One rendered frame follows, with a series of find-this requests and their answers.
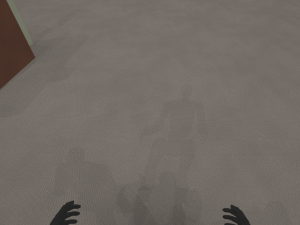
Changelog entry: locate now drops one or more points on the robot left hand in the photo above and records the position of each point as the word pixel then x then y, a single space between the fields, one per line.
pixel 63 213

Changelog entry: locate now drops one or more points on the robot right hand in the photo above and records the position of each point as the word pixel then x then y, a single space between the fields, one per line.
pixel 240 218

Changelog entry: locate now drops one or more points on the pedestal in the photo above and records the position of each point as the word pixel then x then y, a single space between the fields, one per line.
pixel 15 52

